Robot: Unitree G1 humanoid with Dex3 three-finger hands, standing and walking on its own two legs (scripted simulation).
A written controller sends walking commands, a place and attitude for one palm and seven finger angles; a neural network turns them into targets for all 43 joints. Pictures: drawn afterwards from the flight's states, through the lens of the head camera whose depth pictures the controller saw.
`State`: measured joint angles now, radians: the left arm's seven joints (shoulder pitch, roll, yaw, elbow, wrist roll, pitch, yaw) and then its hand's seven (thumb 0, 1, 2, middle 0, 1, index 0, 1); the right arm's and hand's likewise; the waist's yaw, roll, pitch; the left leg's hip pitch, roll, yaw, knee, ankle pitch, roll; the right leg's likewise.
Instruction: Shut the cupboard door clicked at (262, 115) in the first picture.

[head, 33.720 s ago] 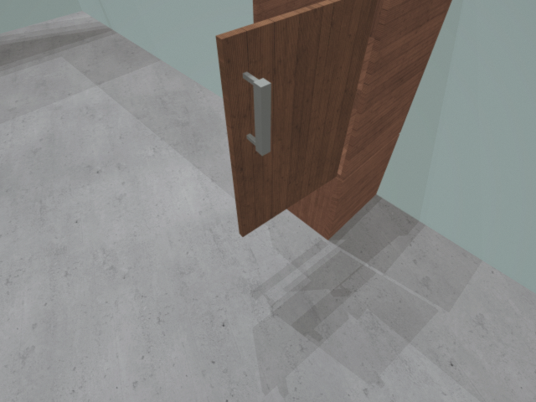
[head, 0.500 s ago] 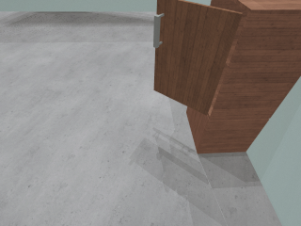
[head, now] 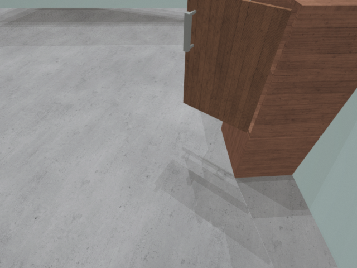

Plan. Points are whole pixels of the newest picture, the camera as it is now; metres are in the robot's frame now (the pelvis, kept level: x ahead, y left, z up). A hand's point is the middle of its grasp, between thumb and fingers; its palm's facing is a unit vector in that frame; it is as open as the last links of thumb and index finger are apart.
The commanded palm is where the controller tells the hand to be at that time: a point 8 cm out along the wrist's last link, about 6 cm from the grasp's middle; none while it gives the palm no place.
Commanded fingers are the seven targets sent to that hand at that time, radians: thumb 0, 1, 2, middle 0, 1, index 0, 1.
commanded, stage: look to check the result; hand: left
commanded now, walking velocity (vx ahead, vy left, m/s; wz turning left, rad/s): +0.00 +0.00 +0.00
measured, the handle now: (190, 31) +1.03 +0.00 +0.09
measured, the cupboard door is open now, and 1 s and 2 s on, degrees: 50 50 50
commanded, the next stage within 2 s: walk to a spot facing it in 0.30 s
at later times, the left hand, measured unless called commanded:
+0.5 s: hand out of the picture +0.02 +0.17 -0.18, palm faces +0.02 -0.98 -0.19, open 7.4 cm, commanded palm none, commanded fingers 0.00 0.90 0.90 -0.20 -0.30 -0.20 -0.30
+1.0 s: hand out of the picture +0.04 +0.23 -0.17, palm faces +0.28 -0.93 -0.25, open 7.4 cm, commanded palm none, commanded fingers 0.00 0.90 0.90 -0.20 -0.30 -0.20 -0.30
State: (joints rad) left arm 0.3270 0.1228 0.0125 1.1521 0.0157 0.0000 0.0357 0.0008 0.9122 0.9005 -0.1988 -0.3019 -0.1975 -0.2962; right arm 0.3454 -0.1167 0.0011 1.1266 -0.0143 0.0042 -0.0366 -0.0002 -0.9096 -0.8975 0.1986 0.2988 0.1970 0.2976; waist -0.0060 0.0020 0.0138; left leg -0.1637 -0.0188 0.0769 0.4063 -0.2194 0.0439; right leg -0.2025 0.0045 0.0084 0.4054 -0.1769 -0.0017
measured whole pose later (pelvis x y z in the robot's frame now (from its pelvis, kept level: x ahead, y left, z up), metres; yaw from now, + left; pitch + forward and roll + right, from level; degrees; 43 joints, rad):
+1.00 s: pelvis -0.01 +0.00 +0.00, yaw +15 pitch +2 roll -2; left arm 0.13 0.23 0.09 0.93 0.02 0.05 0.02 0.00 0.91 0.90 -0.20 -0.30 -0.20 -0.30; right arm 0.27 -0.20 -0.05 0.96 -0.04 0.04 -0.02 0.00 -0.91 -0.90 0.20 0.30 0.20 0.30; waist -0.03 0.01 0.07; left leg -0.29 -0.09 -0.16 0.45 -0.17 0.06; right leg -0.44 0.00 0.01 0.97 -0.41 0.06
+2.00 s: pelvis +0.23 +0.15 -0.02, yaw +48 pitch +0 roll +1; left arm 0.17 0.19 0.07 0.85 0.04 -0.03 -0.04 0.00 0.91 0.90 -0.20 -0.30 -0.20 -0.30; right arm 0.34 -0.18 -0.04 0.99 -0.03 -0.02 0.00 0.00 -0.92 -0.90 0.20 0.30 0.20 0.30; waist -0.03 -0.01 0.04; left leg -0.14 -0.05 -0.01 0.54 -0.39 0.04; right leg -0.41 -0.07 -0.06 0.56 -0.18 0.03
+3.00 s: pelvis +0.32 +0.35 -0.01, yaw +39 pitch +2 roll -1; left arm 0.25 0.23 0.09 0.94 0.02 0.05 0.00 0.00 0.91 0.90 -0.20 -0.30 -0.20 -0.30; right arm 0.17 -0.23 -0.05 0.90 -0.01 0.02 -0.03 0.00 -0.91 -0.90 0.20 0.30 0.20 0.30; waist 0.02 -0.03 0.06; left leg -0.31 0.02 0.02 0.56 -0.30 -0.03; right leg -0.32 0.04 0.11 0.57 -0.28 0.02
